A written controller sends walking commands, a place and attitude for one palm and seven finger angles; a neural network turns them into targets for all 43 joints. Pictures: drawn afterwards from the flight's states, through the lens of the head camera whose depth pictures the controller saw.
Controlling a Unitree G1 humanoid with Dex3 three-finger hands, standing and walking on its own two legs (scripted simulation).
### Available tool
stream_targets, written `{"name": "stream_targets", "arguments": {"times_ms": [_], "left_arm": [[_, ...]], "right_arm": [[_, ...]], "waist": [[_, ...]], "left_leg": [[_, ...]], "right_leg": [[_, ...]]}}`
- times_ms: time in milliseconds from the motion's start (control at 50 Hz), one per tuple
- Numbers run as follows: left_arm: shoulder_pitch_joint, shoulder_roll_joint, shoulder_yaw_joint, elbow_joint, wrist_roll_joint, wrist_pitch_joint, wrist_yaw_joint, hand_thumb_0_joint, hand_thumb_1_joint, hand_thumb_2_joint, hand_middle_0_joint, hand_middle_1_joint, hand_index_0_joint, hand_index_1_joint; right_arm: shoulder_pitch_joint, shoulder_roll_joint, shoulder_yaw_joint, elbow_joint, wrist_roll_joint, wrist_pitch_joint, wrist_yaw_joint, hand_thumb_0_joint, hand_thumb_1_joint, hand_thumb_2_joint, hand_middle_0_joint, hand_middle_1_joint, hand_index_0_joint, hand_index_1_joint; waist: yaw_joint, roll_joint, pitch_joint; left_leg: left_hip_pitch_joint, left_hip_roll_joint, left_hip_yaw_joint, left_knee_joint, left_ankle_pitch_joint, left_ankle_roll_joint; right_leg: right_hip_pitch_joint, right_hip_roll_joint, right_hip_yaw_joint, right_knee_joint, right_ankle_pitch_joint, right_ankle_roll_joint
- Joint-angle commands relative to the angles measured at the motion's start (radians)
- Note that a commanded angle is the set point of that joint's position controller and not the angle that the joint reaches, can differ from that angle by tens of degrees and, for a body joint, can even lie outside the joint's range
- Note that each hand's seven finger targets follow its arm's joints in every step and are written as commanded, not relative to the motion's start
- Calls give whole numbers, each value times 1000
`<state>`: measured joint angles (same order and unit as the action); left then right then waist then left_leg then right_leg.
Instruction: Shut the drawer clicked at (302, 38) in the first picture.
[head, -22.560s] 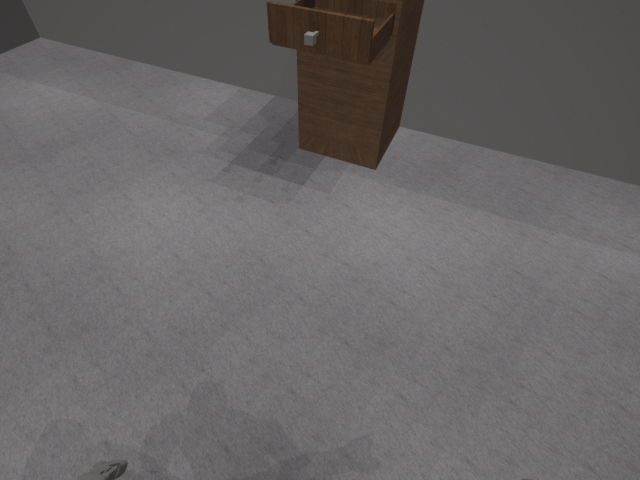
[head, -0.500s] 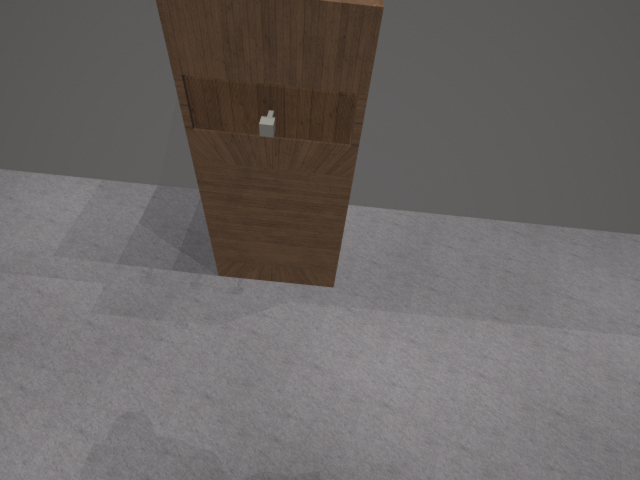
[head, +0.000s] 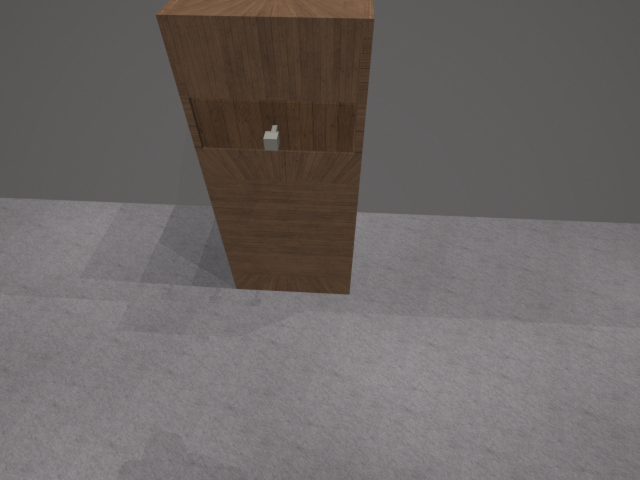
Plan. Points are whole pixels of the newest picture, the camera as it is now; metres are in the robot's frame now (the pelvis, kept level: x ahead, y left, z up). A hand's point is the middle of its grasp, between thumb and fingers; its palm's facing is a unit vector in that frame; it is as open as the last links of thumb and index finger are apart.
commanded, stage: let the arm hang, fingers relaxed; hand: left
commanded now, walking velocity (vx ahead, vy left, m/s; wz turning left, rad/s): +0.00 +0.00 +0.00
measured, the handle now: (272, 136) +0.85 +0.16 -0.05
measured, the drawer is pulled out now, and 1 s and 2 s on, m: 0.00 0.00 0.00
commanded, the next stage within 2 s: look to check the result in 0.28 s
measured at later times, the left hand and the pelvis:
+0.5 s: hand out of the picture -0.01 +0.14 -0.18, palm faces +0.05 -0.98 -0.17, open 7.4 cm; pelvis +0.01 -0.01 +0.00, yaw +0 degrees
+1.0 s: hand out of the picture +0.00 +0.13 -0.17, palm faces +0.05 -0.98 -0.17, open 7.4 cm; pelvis +0.02 -0.02 +0.00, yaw +0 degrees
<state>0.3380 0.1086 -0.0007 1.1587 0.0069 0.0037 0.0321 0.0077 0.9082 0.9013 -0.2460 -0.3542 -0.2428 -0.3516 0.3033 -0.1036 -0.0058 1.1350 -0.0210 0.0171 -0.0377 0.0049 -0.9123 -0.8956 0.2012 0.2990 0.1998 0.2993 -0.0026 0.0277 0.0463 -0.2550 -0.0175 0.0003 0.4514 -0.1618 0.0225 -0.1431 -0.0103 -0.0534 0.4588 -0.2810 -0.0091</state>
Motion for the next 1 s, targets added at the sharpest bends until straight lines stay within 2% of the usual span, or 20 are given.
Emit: {"name": "stream_targets", "arguments": {"times_ms": [0, 140, 260, 320, 360, 420, 480, 640, 760, 840, 980], "left_arm": [[91, 93, 24, -17, 2, -6, 11, 0, 900, 900, -200, -300, -200, -300], [74, 88, 32, -29, 2, -10, 12, 0, 900, 900, -200, -300, -200, -300], [70, 82, 34, -32, -1, -14, 13, 0, 900, 900, -200, -300, -200, -300], [72, 82, 33, -31, 0, -14, 14, 0, 900, 900, -200, -300, -200, -300], [67, 84, 34, -29, -2, -12, 13, 0, 900, 900, -200, -300, -200, -300], [67, 86, 33, -29, -1, -13, 14, 0, 900, 900, -200, -300, -200, -300], [65, 88, 31, -28, -2, -12, 13, 0, 900, 900, -200, -300, -200, -300], [67, 92, 31, -25, -2, -17, 14, 0, 900, 900, -200, -300, -200, -300], [67, 94, 29, -22, -3, -17, 15, 0, 900, 900, -200, -300, -200, -300], [58, 96, 30, -24, -2, -16, 14, 0, 900, 900, -200, -300, -200, -300], [55, 95, 32, -25, -3, -17, 13, 0, 900, 900, -200, -300, -200, -300]], "right_arm": [[86, -78, -23, -13, 3, -7, -4, 0, -900, -900, 200, 300, 200, 300], [103, -60, -26, -12, 1, -8, -4, 0, -900, -900, 200, 300, 200, 300], [105, -63, -25, -12, 3, -17, -9, 0, -900, -900, 200, 300, 200, 300], [99, -69, -25, -14, 5, -17, -11, 0, -900, -900, 200, 300, 200, 300], [99, -65, -24, -9, 4, -16, -11, 0, -900, -900, 200, 300, 200, 300], [98, -73, -26, -12, 5, -13, -11, 0, -900, -900, 200, 300, 200, 300], [95, -71, -25, -9, 4, -11, -10, 0, -900, -900, 200, 300, 200, 300], [79, -76, -24, -6, 7, -16, -12, 0, -900, -900, 200, 300, 200, 300], [68, -79, -22, -3, 6, -14, -12, 0, -900, -900, 200, 300, 200, 300], [67, -82, -20, -2, 6, -14, -11, 0, -900, -900, 200, 300, 200, 300], [61, -90, -20, -4, 6, -19, -14, 0, -900, -900, 200, 300, 200, 300]], "waist": [[0, -27, 99], [-5, -24, 96], [-2, -11, 53], [2, -13, 65], [0, 4, 67], [-2, -30, 70], [-5, -19, 73], [-4, -25, 47], [-2, -33, 59], [-4, -16, 72], [-2, -19, 46]], "left_leg": [[7, 84, -99, -97, -76, 27], [5, 79, -86, -72, -51, 22], [28, 90, -83, -59, 45, 23], [31, 94, -83, -56, 61, 23], [29, 94, -84, -61, 45, 22], [34, 92, -80, -56, 38, 20], [43, 90, -79, -59, 12, 18], [65, 99, -70, -48, 99, 19], [69, 96, -67, -49, 90, 15], [62, 98, -70, -55, 81, 14], [78, 103, -70, -56, 113, 15]], "right_leg": [[-135, -77, 76, -130, -76, -51], [-142, -81, 84, -136, -83, -57], [-92, -82, 80, -119, 20, -54], [-92, -80, 77, -121, 32, -53], [-89, -81, 76, -124, 18, -52], [-95, -80, 81, -134, 4, -54], [-111, -83, 86, -143, -22, -56], [-74, -84, 81, -131, 84, -48], [-75, -87, 86, -144, 75, -47], [-79, -83, 82, -146, 56, -49], [-53, -83, 83, -138, 109, -47]]}}
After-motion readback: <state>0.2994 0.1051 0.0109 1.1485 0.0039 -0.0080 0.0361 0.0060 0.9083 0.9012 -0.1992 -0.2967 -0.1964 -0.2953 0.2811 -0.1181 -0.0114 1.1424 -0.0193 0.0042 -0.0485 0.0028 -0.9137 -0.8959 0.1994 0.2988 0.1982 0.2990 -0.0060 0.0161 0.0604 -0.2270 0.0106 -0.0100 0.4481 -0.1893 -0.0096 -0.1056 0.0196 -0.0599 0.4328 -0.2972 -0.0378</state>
